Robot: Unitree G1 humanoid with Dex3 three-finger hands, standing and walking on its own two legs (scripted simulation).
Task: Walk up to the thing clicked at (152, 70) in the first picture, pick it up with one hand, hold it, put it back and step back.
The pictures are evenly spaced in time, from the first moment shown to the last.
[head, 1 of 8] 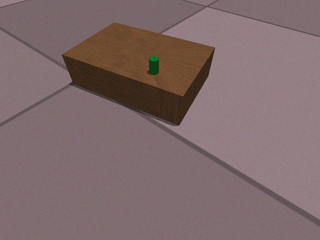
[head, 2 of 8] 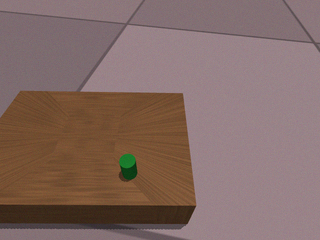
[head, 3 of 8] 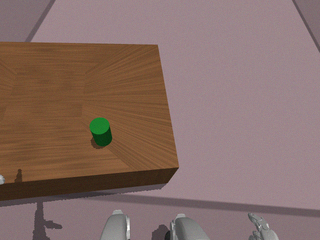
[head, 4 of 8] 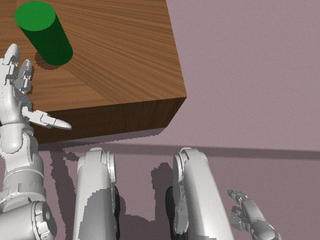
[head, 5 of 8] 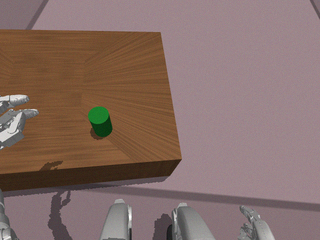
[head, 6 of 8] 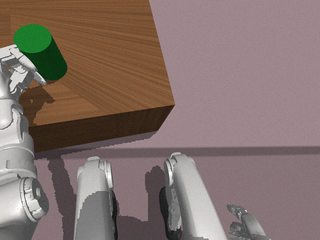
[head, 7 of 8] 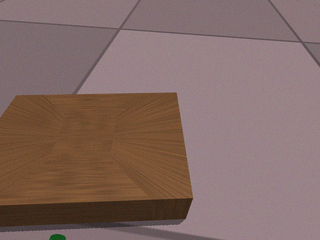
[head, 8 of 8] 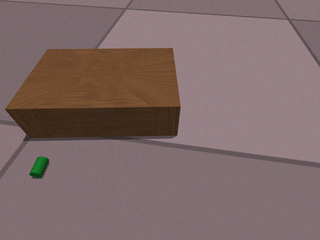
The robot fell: no
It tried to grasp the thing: yes
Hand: left
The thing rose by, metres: 0.01
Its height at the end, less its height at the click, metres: -0.35
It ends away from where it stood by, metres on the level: 0.79
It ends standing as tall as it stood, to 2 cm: no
